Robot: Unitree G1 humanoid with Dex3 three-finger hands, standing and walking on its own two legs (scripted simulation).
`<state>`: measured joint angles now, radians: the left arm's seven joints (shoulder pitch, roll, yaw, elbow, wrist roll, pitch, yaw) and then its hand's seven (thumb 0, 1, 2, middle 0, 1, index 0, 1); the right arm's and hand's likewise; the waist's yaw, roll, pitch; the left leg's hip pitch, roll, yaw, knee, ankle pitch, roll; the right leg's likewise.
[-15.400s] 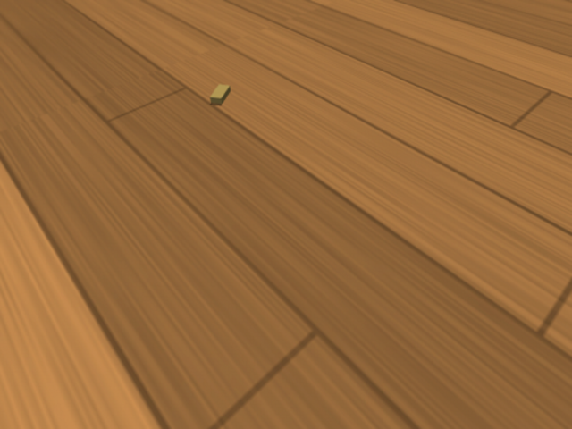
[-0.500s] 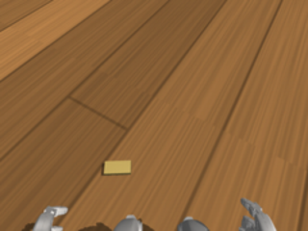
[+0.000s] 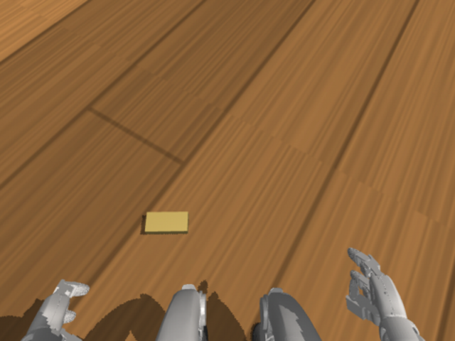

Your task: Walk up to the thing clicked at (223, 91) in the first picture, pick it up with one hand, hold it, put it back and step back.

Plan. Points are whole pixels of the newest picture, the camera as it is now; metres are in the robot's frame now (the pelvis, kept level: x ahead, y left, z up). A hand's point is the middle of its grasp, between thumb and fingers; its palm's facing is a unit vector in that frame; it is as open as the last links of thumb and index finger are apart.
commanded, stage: rise first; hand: left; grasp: from above
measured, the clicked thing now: (167, 222) +0.49 +0.23 -0.63
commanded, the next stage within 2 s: none
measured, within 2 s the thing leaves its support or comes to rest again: neither
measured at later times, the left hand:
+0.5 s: hand (119, 263) +0.29 +0.29 -0.34, palm faces -0.50 -0.30 -0.81, open 14.1 cm
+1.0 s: hand (132, 240) +0.38 +0.30 -0.44, palm faces -0.48 -0.02 -0.87, open 14.2 cm
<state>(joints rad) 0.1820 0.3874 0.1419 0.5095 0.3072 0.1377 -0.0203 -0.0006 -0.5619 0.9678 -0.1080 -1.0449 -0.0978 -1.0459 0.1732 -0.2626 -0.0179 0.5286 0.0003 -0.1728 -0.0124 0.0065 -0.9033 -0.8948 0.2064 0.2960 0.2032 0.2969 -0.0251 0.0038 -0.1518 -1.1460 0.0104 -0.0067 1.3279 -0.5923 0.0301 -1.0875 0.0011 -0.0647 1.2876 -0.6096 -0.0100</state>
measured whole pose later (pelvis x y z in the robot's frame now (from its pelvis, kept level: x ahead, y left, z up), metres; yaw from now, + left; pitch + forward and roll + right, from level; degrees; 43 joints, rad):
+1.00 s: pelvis -0.08 +0.00 -0.29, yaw -7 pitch +35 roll -9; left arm -0.87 0.81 0.13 1.33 1.26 -0.35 0.29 0.00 -0.54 1.02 -0.09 -0.98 -0.08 -0.98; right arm 0.13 -0.27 0.02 0.75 -0.11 -0.02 0.11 0.00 -0.90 -0.90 0.20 0.30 0.20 0.30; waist -0.16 -0.01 -0.07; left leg -2.26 0.04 -0.07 2.30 -0.66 0.07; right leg -2.16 0.00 -0.14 2.23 -0.69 -0.02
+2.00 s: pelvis -0.07 +0.00 -0.33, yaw -12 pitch +34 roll -12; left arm -0.98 0.94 0.17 1.45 1.30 -0.33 0.37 0.00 -0.54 1.00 -0.08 -1.04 -0.08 -1.03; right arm 0.11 -0.28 0.12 0.70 -0.17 -0.02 0.15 0.00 -0.92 -0.90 0.20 0.30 0.20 0.30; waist -0.23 -0.05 0.02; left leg -2.36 0.07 -0.13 2.46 -0.71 0.06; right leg -2.24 0.02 -0.20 2.34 -0.70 -0.02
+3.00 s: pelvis -0.08 +0.00 -0.33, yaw -13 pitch +32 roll -13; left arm -1.05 0.99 0.13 1.52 1.29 -0.27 0.37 0.00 -0.53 0.99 -0.09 -1.04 -0.09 -1.03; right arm 0.15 -0.29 0.19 0.67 -0.17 -0.06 0.16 0.00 -0.91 -0.90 0.20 0.30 0.20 0.30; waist -0.29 -0.06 0.05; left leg -2.37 0.06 -0.15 2.47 -0.70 0.07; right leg -2.24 0.03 -0.21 2.34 -0.68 -0.01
